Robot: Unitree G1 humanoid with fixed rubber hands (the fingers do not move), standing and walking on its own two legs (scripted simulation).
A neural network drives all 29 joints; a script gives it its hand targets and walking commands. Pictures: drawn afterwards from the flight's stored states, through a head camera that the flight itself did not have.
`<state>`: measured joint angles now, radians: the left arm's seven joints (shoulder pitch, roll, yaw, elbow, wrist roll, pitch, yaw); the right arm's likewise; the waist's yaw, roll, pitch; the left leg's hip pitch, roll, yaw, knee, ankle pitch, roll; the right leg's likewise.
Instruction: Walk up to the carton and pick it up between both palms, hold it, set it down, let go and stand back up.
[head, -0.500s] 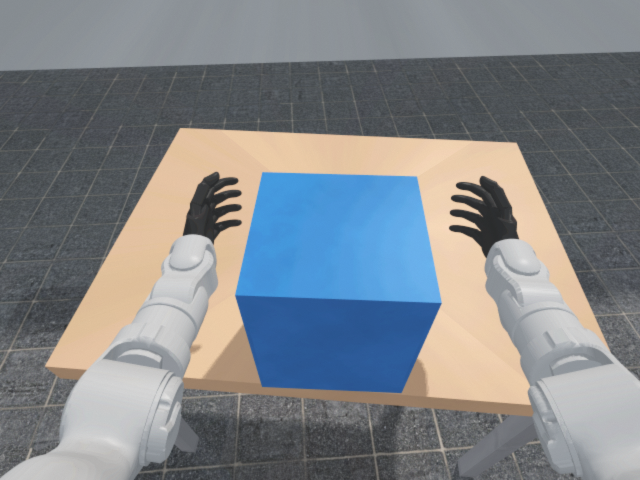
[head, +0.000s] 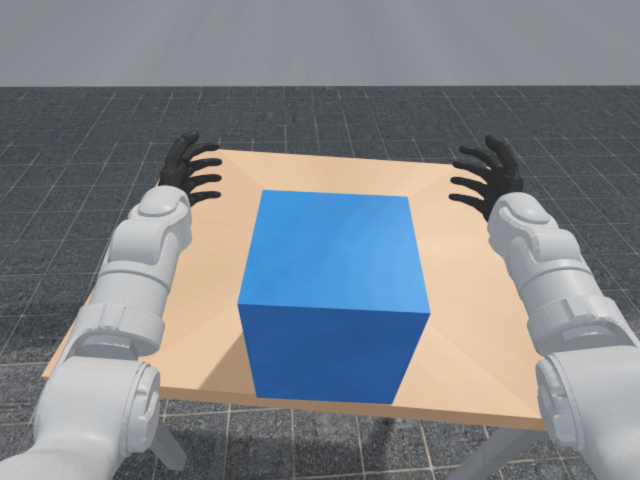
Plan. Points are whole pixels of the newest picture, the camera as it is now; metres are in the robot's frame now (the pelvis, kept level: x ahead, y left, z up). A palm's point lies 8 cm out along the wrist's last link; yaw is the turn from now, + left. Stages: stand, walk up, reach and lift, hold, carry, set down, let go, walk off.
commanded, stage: set down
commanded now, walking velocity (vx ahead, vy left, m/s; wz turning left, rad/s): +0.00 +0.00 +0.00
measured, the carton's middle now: (329, 300) +0.40 +0.03 +0.00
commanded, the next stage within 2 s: none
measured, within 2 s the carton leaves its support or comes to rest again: neither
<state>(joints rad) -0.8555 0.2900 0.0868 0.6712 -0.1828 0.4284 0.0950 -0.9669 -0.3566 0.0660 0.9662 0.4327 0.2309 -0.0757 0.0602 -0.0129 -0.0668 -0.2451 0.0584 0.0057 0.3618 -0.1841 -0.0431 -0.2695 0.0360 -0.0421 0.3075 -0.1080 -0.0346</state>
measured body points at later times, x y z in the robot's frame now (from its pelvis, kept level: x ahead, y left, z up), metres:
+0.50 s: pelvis +0.00 +0.01 +0.00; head +0.01 +0.02 +0.45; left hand +0.35 +0.23 +0.11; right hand +0.39 -0.18 +0.11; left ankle +0.00 +0.14 -0.75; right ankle +0.03 -0.09 -0.75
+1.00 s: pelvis +0.01 +0.01 +0.00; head +0.01 +0.02 +0.45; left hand +0.28 +0.23 +0.06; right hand +0.30 -0.20 +0.06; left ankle +0.00 +0.14 -0.75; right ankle +0.03 -0.09 -0.75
